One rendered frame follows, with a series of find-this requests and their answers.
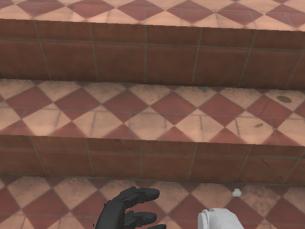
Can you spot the left robot hand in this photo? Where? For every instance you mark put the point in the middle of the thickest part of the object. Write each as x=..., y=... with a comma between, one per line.
x=113, y=215

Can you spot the right robot thigh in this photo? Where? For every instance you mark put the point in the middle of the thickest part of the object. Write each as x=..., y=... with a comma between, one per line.
x=218, y=218

